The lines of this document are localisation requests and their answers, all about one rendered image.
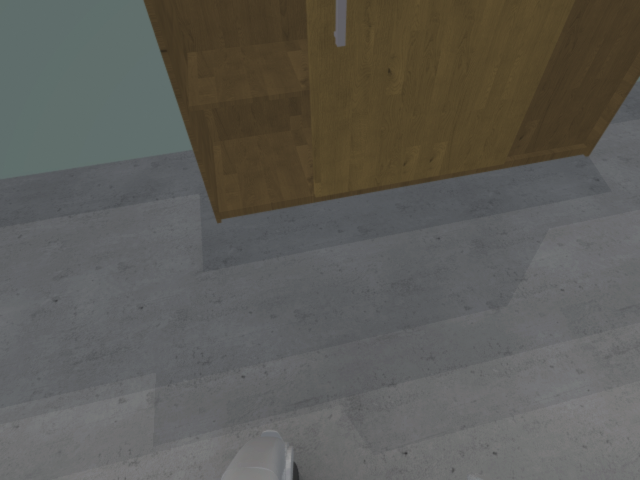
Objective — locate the left robot shin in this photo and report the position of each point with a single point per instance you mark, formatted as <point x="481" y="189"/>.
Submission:
<point x="270" y="433"/>

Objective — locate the wardrobe door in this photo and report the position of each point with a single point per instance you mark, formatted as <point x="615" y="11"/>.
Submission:
<point x="422" y="88"/>
<point x="598" y="43"/>

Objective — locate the left robot thigh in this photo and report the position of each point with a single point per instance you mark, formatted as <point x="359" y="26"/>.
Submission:
<point x="262" y="458"/>

